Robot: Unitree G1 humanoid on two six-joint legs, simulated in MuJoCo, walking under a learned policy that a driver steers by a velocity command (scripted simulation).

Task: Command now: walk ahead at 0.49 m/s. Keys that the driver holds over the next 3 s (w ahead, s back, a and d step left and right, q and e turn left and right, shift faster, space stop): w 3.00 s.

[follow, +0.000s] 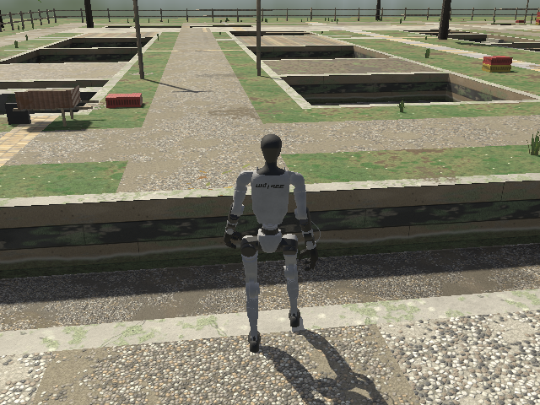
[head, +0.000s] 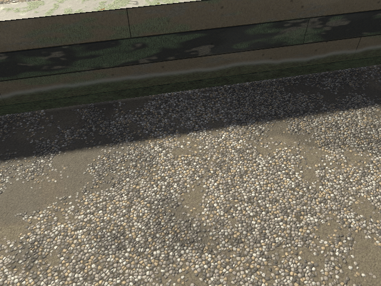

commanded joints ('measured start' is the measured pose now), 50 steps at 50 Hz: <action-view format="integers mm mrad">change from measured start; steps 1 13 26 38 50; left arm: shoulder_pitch -62 7 -61 -119 -149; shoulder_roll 55 15 79 121 164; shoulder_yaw -9 -40 -81 -119 -132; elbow -85 -150 -265 -452 -528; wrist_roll -16 62 49 86 68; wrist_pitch -30 -27 42 16 23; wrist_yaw -36 -42 -50 -61 -58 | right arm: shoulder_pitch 91 -34 -283 -401 -429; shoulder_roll -145 -72 -128 -174 -192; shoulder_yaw -29 11 97 123 134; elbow -11 -207 -430 -583 -631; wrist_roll -10 -27 -39 -51 -68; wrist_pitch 15 66 61 58 39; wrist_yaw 3 -45 35 63 74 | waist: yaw -5 3 68 78 51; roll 106 -37 110 26 32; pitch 65 -104 5 -70 -127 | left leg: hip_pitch -33 -272 -162 -11 20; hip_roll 303 94 117 118 127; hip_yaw -246 -228 -216 -258 -218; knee -120 524 -88 -70 -1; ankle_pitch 287 -147 -17 357 537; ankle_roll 162 -77 -11 26 0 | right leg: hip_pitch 42 364 417 387 378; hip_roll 22 -147 36 6 -24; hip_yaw -47 101 0 -11 16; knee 1 -336 -336 -250 -209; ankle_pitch -77 469 -212 12 217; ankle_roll -13 -213 -39 -2 19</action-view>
